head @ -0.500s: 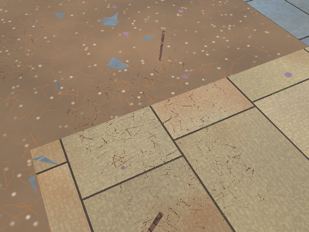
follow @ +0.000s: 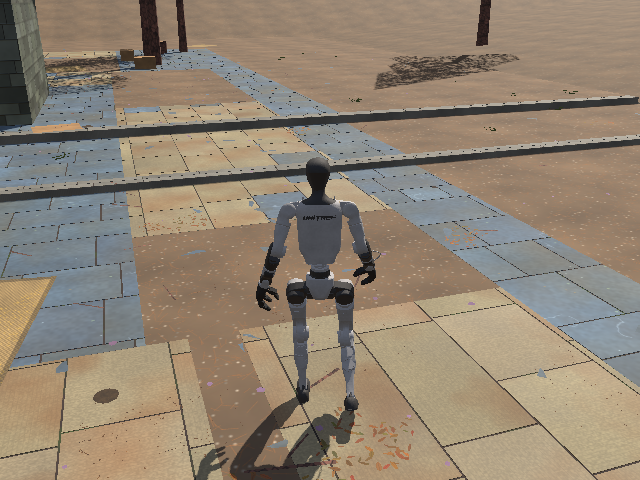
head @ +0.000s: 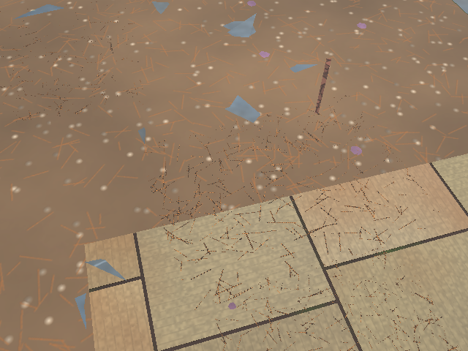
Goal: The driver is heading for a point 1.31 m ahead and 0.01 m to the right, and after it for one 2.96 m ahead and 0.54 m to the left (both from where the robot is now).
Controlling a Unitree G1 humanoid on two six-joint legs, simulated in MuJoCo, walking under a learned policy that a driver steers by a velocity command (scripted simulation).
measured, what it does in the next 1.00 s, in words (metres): walks ahead: right foot, then left foot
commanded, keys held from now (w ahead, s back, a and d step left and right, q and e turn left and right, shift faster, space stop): w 1.00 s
